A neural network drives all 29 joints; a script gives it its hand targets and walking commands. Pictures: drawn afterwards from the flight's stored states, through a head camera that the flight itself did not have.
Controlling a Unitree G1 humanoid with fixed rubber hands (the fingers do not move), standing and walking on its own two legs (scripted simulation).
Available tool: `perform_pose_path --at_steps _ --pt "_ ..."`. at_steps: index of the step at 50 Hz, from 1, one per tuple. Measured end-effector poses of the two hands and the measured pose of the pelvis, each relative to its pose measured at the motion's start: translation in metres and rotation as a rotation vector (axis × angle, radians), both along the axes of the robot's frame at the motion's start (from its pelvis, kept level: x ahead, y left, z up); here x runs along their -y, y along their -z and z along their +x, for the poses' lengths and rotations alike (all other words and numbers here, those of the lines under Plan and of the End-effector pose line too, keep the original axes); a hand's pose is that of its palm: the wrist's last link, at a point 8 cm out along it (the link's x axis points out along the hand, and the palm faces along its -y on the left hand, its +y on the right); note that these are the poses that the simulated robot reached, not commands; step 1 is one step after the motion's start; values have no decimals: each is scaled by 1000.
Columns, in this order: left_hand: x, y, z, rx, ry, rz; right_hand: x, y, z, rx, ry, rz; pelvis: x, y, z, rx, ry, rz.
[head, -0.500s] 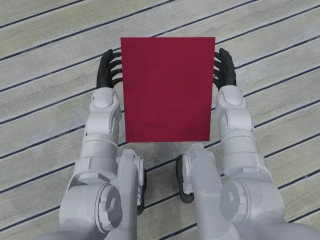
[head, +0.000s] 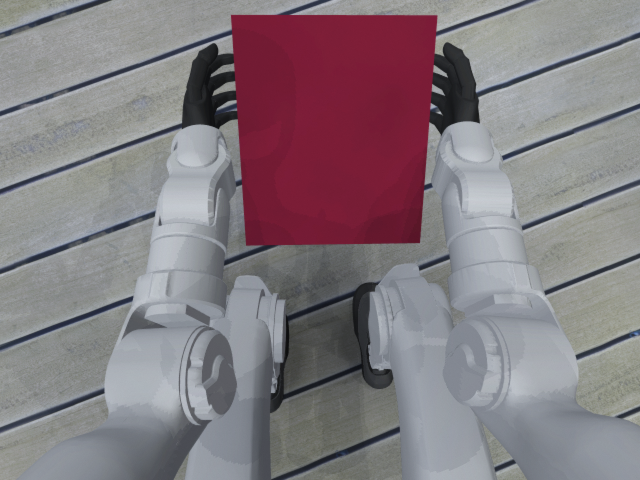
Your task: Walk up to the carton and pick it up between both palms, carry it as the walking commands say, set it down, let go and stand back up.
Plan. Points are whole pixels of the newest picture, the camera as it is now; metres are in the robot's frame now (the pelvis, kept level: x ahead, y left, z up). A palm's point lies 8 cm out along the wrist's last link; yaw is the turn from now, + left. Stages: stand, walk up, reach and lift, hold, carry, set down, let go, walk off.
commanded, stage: set down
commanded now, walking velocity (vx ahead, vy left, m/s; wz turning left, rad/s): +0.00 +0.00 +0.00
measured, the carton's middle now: (327, 134) +0.51 -0.01 -0.20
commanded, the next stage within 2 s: none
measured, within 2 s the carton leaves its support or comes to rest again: neither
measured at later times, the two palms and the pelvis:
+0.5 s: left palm (222, 121) +0.53 +0.13 -0.20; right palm (431, 97) +0.55 -0.14 -0.18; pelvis -0.01 +0.00 -0.05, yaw +0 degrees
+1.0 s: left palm (228, 105) +0.55 +0.12 -0.22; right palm (435, 93) +0.56 -0.16 -0.21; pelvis +0.00 -0.01 -0.08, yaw +0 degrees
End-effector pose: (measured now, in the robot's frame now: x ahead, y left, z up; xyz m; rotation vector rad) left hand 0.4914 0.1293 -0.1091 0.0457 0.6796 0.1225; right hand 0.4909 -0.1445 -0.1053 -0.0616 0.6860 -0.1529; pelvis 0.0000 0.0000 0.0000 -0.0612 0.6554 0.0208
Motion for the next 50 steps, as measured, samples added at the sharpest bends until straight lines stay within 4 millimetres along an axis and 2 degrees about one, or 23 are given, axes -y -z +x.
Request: perform_pose_path --at_steps 11,19,23,28,33,50 --pt "0 37 15 -3 4 7 0 38 15 -3 -11 -13 -1 20 -2 39 -4 -1" --pt "0 78 21 -16 -5 -1 0 79 22 -18 -4 8 0 35 -5 86 -4 3" --pt "2 95 25 -17 -43 -20 1 80 45 -2 -32 2 2 43 -7 117 0 6" --pt "-3 88 46 53 -42 -1 -5 69 66 88 -35 5 3 54 -7 146 1 10" --pt "-2 104 47 14 -14 -11 -2 89 65 35 -13 25 2 64 -2 101 4 7" --pt "7 109 61 26 48 -44 14 101 72 18 -18 37 5 83 3 62 7 14"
